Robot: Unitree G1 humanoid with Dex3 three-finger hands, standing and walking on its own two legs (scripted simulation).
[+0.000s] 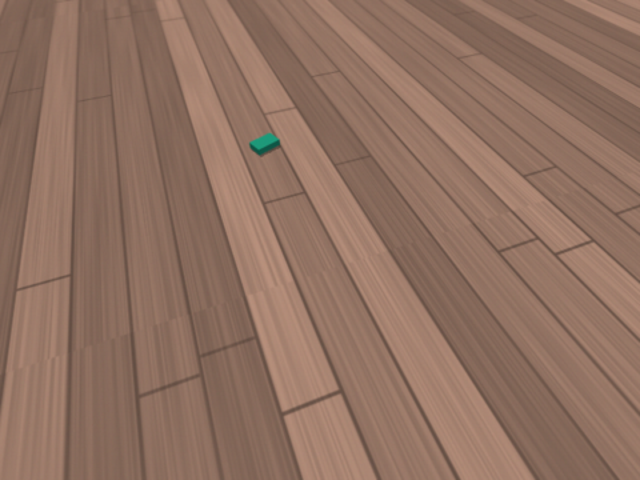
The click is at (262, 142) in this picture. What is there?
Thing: flat box
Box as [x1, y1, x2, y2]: [249, 133, 279, 154]
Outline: 279,140 270,133 268,133 249,143 250,147 260,154 278,145
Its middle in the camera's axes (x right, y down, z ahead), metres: -0.29 -0.53 +2.07
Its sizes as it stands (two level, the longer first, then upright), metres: 0.133 0.084 0.033
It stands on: the floor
